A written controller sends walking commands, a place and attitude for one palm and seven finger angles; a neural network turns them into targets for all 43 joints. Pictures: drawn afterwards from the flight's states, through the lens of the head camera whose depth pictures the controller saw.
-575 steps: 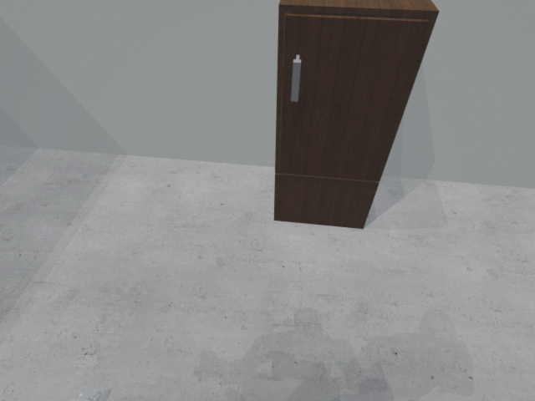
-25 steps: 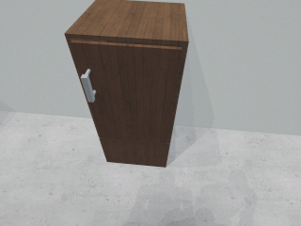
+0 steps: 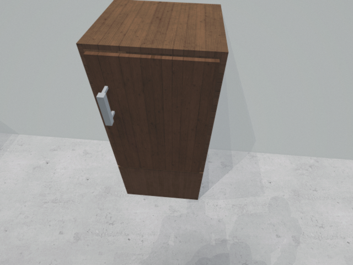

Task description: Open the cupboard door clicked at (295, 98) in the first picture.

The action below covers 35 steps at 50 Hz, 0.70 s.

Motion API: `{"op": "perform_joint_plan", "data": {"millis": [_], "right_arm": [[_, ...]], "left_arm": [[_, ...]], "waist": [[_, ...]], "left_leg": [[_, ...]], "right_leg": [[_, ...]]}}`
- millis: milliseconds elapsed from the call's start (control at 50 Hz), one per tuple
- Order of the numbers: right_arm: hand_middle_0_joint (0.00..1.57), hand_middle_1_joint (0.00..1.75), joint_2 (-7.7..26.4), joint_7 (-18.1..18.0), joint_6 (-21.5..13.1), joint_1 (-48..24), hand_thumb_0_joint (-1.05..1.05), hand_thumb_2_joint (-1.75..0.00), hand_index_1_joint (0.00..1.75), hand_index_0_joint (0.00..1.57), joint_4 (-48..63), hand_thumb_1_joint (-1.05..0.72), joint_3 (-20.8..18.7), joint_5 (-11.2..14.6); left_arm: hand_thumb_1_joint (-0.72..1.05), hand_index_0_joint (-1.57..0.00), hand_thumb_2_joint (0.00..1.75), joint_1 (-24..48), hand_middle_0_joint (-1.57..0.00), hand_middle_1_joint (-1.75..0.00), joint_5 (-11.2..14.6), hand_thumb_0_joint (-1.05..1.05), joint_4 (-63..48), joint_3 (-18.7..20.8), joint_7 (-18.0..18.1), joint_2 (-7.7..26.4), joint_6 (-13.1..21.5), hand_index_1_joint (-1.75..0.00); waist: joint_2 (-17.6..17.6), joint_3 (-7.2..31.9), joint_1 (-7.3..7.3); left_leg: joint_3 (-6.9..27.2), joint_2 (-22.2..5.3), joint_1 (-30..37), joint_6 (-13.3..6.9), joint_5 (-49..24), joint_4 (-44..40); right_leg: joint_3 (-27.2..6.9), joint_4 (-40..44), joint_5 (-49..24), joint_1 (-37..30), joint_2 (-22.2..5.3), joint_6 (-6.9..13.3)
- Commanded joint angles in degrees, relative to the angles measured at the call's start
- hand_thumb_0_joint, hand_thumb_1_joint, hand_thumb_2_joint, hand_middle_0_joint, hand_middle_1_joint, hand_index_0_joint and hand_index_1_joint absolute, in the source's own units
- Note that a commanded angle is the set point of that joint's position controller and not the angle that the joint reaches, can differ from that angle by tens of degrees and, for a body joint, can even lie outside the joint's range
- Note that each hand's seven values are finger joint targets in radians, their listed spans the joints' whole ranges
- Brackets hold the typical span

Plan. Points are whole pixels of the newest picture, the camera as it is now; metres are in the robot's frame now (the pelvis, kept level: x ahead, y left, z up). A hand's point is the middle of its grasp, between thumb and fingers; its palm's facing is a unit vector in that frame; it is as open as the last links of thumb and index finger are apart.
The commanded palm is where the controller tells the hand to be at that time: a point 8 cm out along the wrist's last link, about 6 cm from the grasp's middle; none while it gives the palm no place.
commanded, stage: come to a stop and stand still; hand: left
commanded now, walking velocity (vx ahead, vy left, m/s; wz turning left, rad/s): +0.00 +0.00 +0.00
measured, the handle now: (107, 105) +0.59 +0.28 -0.01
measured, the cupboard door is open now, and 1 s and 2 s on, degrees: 0 0 0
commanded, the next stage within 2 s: look again from close up in 0.40 s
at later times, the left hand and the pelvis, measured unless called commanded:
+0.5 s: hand out of the picture +0.00 +0.17 -0.18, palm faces +0.05 -0.98 -0.18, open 7.4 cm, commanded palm none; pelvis +0.01 +0.00 +0.00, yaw +0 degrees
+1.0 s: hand out of the picture +0.01 +0.20 -0.17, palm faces +0.04 -0.97 -0.24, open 7.4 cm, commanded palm none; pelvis -0.05 +0.00 -0.01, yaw +1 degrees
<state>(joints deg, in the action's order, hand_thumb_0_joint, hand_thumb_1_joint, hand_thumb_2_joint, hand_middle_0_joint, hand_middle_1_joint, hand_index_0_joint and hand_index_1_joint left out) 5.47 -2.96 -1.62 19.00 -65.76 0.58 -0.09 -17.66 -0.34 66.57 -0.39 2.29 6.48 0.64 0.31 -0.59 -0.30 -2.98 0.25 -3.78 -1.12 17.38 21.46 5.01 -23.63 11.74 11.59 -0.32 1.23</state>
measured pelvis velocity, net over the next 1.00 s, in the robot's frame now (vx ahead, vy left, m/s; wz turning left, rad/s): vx -0.05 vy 0.00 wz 0.01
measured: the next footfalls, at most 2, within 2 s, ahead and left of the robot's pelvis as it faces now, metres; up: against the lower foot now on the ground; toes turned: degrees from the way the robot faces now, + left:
right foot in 1.68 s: +0.05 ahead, -0.09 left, +0.00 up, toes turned -7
left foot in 1.94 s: +0.10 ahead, +0.22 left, +0.00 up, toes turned +2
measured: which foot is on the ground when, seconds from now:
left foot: down 0.00-1.00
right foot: down 0.00-1.00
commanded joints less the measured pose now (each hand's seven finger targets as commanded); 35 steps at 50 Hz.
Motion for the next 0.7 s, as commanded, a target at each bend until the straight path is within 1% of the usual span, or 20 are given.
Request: {"op": "perform_joint_plan", "data": {"millis": [0, 20, 80, 140, 220, 280, 380, 440, 460, 480, 500, 520, 540, 560, 580, 600, 620, 640, 660, 680], "right_arm": [[0.2, 0.3, 4.9, -0.2, -0.3, 6.0, 0.0, -0.9, 0.3, 0.2, 0.0, -0.9, -0.6, -0.2], [0.2, 0.3, 5.0, -0.2, -0.4, 5.8, 0.0, -0.9, 0.3, 0.2, 0.0, -0.9, -0.6, -0.3], [0.2, 0.3, 5.6, -0.3, -0.4, 5.5, 0.0, -0.9, 0.3, 0.2, 0.2, -0.9, -0.7, -0.2], [0.2, 0.3, 5.6, -0.3, -0.4, 5.3, 0.0, -0.9, 0.3, 0.2, 0.0, -0.9, -0.7, -0.2], [0.2, 0.3, 5.9, -0.5, -0.5, 5.4, 0.0, -0.9, 0.3, 0.2, 0.0, -0.9, -0.8, -0.3], [0.2, 0.3, 6.3, -0.4, -0.4, 5.0, 0.0, -0.9, 0.3, 0.2, 0.2, -0.9, -0.8, -0.2], [0.2, 0.3, 6.7, -0.4, -0.4, 4.9, 0.0, -0.9, 0.3, 0.2, 0.1, -0.9, -0.9, -0.3], [0.2, 0.3, 7.1, -0.4, -0.5, 4.5, 0.0, -0.9, 0.3, 0.2, 0.1, -0.9, -1.0, -0.3], [0.2, 0.3, 7.2, -0.4, -0.5, 4.4, 0.0, -0.9, 0.3, 0.2, 0.1, -0.9, -1.0, -0.3], [0.2, 0.3, 14.3, 0.7, 0.6, -0.5, 0.0, -0.9, 0.3, 0.2, 7.5, -0.9, -2.0, -0.1], [0.2, 0.3, 14.5, 0.0, -1.1, 1.3, 0.0, -0.9, 0.3, 0.2, 8.6, -0.9, -2.7, -1.2], [0.2, 0.3, 13.6, -0.7, -1.8, 2.0, 0.0, -0.9, 0.3, 0.2, 7.9, -0.9, -3.5, -1.2], [0.2, 0.3, 12.5, -1.0, -1.8, 3.0, 0.0, -0.9, 0.3, 0.2, 7.7, -0.9, -3.0, -0.9], [0.2, 0.3, 11.5, -1.1, -1.5, 3.1, 0.0, -0.9, 0.3, 0.2, 8.3, -0.9, -2.9, -0.8], [0.2, 0.3, 10.8, -0.9, -0.9, 3.2, 0.0, -0.9, 0.3, 0.2, 9.0, -0.9, -2.5, -0.8], [0.2, 0.3, 10.6, -0.7, -0.4, 3.0, 0.0, -0.9, 0.3, 0.2, 9.5, -0.9, -2.7, -0.7], [0.2, 0.3, 11.0, -0.5, 0.1, 2.6, 0.0, -0.9, 0.3, 0.2, 9.9, -0.9, -3.0, -0.6], [0.2, 0.3, 11.4, -0.4, 0.4, 2.1, 0.0, -0.9, 0.3, 0.2, 10.2, -0.9, -3.0, -0.5], [0.2, 0.3, 11.9, -0.2, 0.4, 1.6, 0.0, -0.9, 0.3, 0.2, 10.5, -0.9, -3.0, -0.5], [0.2, 0.3, 11.2, 0.1, 0.6, 1.3, 0.0, -0.9, 0.3, 0.2, 10.7, -0.9, -2.6, -0.7]], "left_arm": [[0.9, -0.2, 0.9, -4.4, -0.2, -0.3, 0.0, 0.0, -1.2, 0.6, 0.4, 4.0, 0.6, -0.3], [0.9, -0.2, 0.9, -4.4, -0.2, -0.3, 0.0, 0.0, -1.2, 0.6, 0.4, 4.0, 0.6, -0.3], [0.9, -0.2, 0.9, -4.4, -0.2, -0.3, 0.0, 0.0, -1.3, 0.7, 0.4, 4.3, 0.6, -0.3], [0.9, -0.2, 0.9, -4.1, -0.2, -0.3, 0.0, 0.0, -1.2, 0.7, 0.4, 4.5, 0.6, -0.3], [0.9, -0.2, 0.9, -3.7, -0.2, -0.3, 0.0, 0.0, -1.2, 0.9, 0.4, 4.8, 0.7, -0.3], [0.9, -0.2, 0.9, -3.6, -0.2, -0.3, 0.0, 0.0, -1.2, 0.8, 0.4, 5.1, 0.6, -0.3], [0.9, -0.2, 0.9, -3.0, -0.2, -0.3, 0.0, 0.0, -1.4, 0.9, 0.4, 5.7, 0.6, -0.3], [0.9, -0.2, 0.9, -2.7, -0.2, -0.3, 0.0, 0.0, -1.5, 1.1, 0.3, 6.1, 0.7, -0.3], [0.9, -0.2, 0.9, -2.5, -0.2, -0.3, 0.1, 0.0, -1.5, 1.1, 0.3, 6.2, 0.7, -0.3], [0.9, -0.2, 0.9, 0.1, -0.2, -0.3, -0.6, 0.0, -8.0, 0.9, 0.4, 15.9, 1.0, -0.3], [0.9, -0.2, 0.9, -1.8, -0.2, -0.3, -0.6, 0.0, -7.9, 2.1, 0.4, 10.8, 1.1, -0.3], [0.9, -0.2, 0.9, -1.5, -0.2, -0.3, -0.7, 0.0, -7.9, 3.0, 0.3, 11.8, 1.3, -0.3], [0.9, -0.2, 0.9, -2.3, -0.2, -0.3, -0.5, 0.0, -8.8, 2.3, 0.4, 10.7, 1.2, -0.3], [0.9, -0.2, 0.9, -3.5, -0.2, -0.3, -0.5, 0.0, -9.3, 2.3, 0.4, 10.0, 1.2, -0.3], [0.9, -0.2, 0.9, -3.5, -0.2, -0.3, -0.6, 0.0, -9.6, 2.0, 0.4, 9.5, 0.7, -0.3], [0.9, -0.2, 0.9, -3.4, -0.2, -0.3, -0.7, 0.0, -10.0, 2.3, 0.4, 9.9, 0.4, -0.3], [0.9, -0.2, 0.9, -2.5, -0.2, -0.3, -0.8, 0.0, -10.5, 2.6, 0.4, 10.7, 0.3, -0.3], [0.9, -0.2, 0.9, -1.5, -0.2, -0.3, -0.8, 0.0, -11.0, 2.7, 0.3, 11.3, 0.3, -0.3], [0.9, -0.2, 0.9, -0.4, -0.2, -0.3, -0.8, 0.0, -11.5, 2.9, 0.3, 11.8, 0.3, -0.3], [0.9, -0.2, 0.9, 0.0, -0.2, -0.3, -0.7, 0.0, -11.9, 2.6, 0.3, 11.3, 0.2, -0.3]], "waist": [[0.4, -4.1, 0.09], [0.0, -3.8, 0.08], [0.7, -3.5, 0.07], [0.8, -3.7, 0.1], [0.6, -2.5, 0.21], [0.5, -3.5, 0.08], [0.6, -4.0, -0.01], [0.1, -4.0, -0.04], [0.5, -4.3, -0.03], [-7.3, -9.8, 1.39], [0.0, -1.4, 0.06], [4.0, 5.5, 0.64], [6.8, 8.5, 0.63], [4.9, 9.7, 0.45], [1.9, 7.6, 0.61], [-1.4, 6.0, 0.86], [-3.9, 2.8, 1.17], [-5.0, 0.9, 1.34], [-4.6, -1.0, 1.44], [-4.6, -2.0, 1.35]], "left_leg": [[5.1, -7.2, -5.4, -0.6, -16.2, -4.0], [5.1, -7.2, -5.0, -0.6, -16.6, -4.0], [4.9, -7.1, -4.1, -0.6, -18.9, -3.5], [4.9, -7.1, -4.1, -0.6, -18.8, -3.7], [4.8, -7.2, -3.0, -0.5, -21.4, -3.3], [4.9, -7.1, -3.3, -0.5, -20.5, -3.5], [5.1, -7.1, -3.7, -0.6, -19.9, -3.9], [5.2, -7.1, -3.7, -0.6, -18.3, -4.3], [5.2, -7.0, -3.8, -0.6, -17.7, -4.4], [6.9, -4.6, -7.7, 0.1, -20.4, -3.4], [6.2, -6.6, -7.1, -0.9, -28.3, 2.4], [6.2, -6.5, -3.9, -1.0, -36.5, 5.1], [5.7, -6.8, -2.5, -1.1, -37.8, 6.1], [5.6, -6.5, -2.7, -1.3, -34.6, 7.6], [4.7, -5.7, -5.5, -1.4, -26.4, 8.1], [4.5, -4.7, -8.2, -1.4, -18.0, 8.3], [4.2, -4.0, -10.5, -1.3, -10.7, 7.5], [4.4, -3.8, -11.4, -1.3, -7.5, 6.7], [4.7, -4.0, -11.7, -1.4, -7.6, 5.7], [4.8, -4.4, -11.1, -1.6, -8.0, 4.9]], "right_leg": [[-6.0, 2.6, -12.7, -3.2, -6.3, 0.5], [-6.0, 2.4, -12.9, -3.2, -6.2, 0.5], [-5.9, 2.2, -14.1, -3.4, -6.3, 0.5], [-5.9, 2.4, -14.4, -3.9, -6.4, 0.5], [-5.5, 1.9, -16.1, -4.7, -6.5, 0.6], [-5.5, 2.1, -15.3, -4.4, -6.4, 0.6], [-5.6, 2.4, -14.9, -5.0, -6.5, 0.7], [-5.7, 2.8, -14.3, -4.9, -6.7, 0.8], [-5.8, 3.0, -14.0, -4.9, -6.7, 0.8], [-4.3, -2.0, -13.3, 0.3, -3.1, 1.2], [-5.1, -6.3, -13.8, -2.8, -5.6, 1.3], [-5.0, -8.3, -21.4, -4.7, -6.0, 2.3], [-4.9, -8.0, -21.3, -5.7, -6.2, 2.8], [-5.2, -7.7, -22.3, -6.0, -6.3, 2.9], [-6.0, -6.9, -21.5, -6.1, -6.7, 2.9], [-7.2, -6.2, -22.6, -6.2, -7.8, 3.2], [-8.0, -5.3, -21.7, -5.0, -8.8, 3.4], [-8.6, -4.5, -19.9, -3.8, -9.1, 3.7], [-8.3, -4.2, -18.0, -2.2, -8.9, 3.6], [-7.7, -3.8, -15.2, -1.0, -7.9, 3.2]]}}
